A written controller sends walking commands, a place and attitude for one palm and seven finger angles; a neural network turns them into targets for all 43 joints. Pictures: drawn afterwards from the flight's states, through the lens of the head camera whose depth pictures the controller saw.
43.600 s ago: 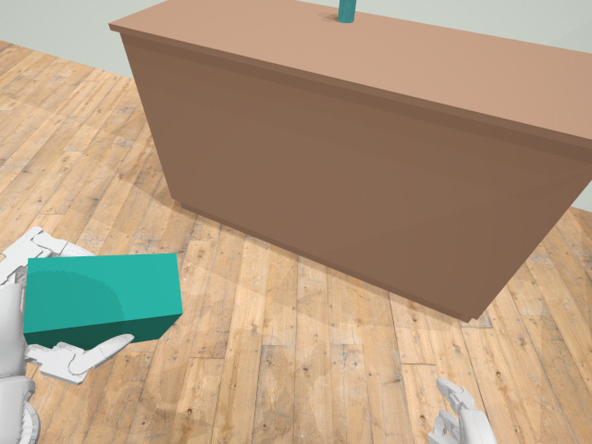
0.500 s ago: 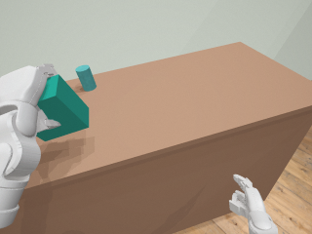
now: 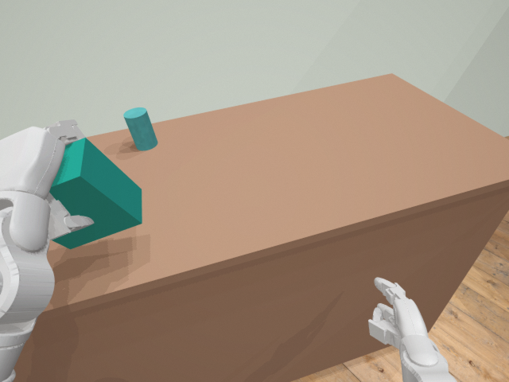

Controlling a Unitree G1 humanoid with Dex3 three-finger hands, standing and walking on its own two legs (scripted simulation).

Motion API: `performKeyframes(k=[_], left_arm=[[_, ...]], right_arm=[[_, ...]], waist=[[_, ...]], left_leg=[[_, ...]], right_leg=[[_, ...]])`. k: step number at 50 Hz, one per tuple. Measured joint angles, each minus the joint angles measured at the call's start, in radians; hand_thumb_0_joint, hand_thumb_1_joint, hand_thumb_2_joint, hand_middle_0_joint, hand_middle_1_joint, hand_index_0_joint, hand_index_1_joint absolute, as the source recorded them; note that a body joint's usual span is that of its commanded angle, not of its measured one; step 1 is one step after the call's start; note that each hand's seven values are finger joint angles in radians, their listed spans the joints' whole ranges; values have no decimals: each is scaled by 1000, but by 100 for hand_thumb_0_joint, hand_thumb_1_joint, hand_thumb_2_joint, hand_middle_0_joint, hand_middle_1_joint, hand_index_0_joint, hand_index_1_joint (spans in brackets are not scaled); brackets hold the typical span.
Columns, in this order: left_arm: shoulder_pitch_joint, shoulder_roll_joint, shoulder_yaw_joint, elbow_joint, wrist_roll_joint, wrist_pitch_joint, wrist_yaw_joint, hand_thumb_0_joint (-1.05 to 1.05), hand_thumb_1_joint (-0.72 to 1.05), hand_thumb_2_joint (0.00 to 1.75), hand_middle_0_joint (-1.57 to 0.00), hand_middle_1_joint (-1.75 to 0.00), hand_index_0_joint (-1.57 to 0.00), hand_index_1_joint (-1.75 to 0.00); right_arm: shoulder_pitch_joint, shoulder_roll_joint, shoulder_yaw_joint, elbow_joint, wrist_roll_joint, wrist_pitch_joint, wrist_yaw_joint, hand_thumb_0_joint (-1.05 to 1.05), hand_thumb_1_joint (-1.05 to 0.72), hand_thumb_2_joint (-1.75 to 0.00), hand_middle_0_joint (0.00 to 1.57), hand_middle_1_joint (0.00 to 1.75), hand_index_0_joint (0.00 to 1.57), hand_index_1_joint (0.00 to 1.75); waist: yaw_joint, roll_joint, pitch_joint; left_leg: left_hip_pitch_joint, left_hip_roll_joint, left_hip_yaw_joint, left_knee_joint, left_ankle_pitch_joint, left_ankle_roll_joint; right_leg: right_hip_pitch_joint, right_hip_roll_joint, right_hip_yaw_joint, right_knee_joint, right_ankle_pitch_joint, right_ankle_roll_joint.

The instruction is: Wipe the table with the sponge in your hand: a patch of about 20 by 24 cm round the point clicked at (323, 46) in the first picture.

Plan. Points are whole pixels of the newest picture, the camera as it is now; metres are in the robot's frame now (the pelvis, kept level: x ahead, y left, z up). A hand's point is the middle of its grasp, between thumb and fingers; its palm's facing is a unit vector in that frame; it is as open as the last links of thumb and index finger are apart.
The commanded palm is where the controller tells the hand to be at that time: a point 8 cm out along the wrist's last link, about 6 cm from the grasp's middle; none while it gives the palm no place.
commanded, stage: bring the sponge back beside the body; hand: left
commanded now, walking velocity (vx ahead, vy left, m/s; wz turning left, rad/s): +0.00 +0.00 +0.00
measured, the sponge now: (88, 205) +0.25 +0.29 +0.20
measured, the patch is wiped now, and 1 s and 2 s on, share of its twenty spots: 1.00 1.00 1.00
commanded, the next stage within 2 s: step back with the hand held close in 0.90 s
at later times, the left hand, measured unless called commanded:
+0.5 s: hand (59, 200) +0.21 +0.28 +0.25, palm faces +0.39 -0.18 -0.90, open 10.4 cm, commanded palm +0.14 +0.28 +0.32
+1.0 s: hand (65, 201) +0.21 +0.26 +0.25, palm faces +0.42 -0.19 -0.89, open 10.4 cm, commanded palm +0.16 +0.27 +0.30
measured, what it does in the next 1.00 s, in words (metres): stands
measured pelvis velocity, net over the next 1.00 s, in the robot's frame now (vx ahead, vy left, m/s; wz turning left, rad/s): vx -0.01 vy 0.00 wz -0.02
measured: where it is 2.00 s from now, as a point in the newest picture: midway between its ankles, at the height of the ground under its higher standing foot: outside the picture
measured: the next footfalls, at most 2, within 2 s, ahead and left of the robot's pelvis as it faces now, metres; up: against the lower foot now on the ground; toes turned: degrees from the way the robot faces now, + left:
none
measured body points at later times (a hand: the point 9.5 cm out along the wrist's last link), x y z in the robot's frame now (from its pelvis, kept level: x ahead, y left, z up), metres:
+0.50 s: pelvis +0.00 +0.00 +0.00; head -0.05 -0.05 +0.44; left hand +0.19 +0.28 +0.29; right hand +0.28 -0.17 -0.05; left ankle -0.01 +0.10 -0.74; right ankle +0.06 -0.09 -0.74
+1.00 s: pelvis -0.01 +0.00 +0.00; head -0.06 -0.06 +0.44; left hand +0.18 +0.27 +0.30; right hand +0.27 -0.18 -0.05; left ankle -0.01 +0.10 -0.74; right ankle +0.06 -0.09 -0.74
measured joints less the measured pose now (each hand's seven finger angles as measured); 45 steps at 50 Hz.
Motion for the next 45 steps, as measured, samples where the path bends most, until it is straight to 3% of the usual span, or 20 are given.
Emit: performKeyframes(k=[28, 45], left_arm=[[156, -33, 40, -173, -52, 16, 46, -1, -53, 105, -69, -132, -72, -131], [140, -41, 43, -158, -59, 10, 69, -1, -53, 105, -69, -132, -72, -131]], right_arm=[[0, 13, 7, -20, 1, 6, 12, 2, -90, -89, 21, 30, 20, 30], [8, 16, 7, -19, 1, -2, 8, 2, -90, -89, 21, 30, 20, 30]], waist=[[3, 4, -3], [-8, 5, -7]], left_leg=[[20, 8, 14, 1, 0, -1], [21, 10, 17, 0, 6, -5]], right_leg=[[19, 10, 15, -8, 11, 0], [17, 12, 18, -4, 16, -4]])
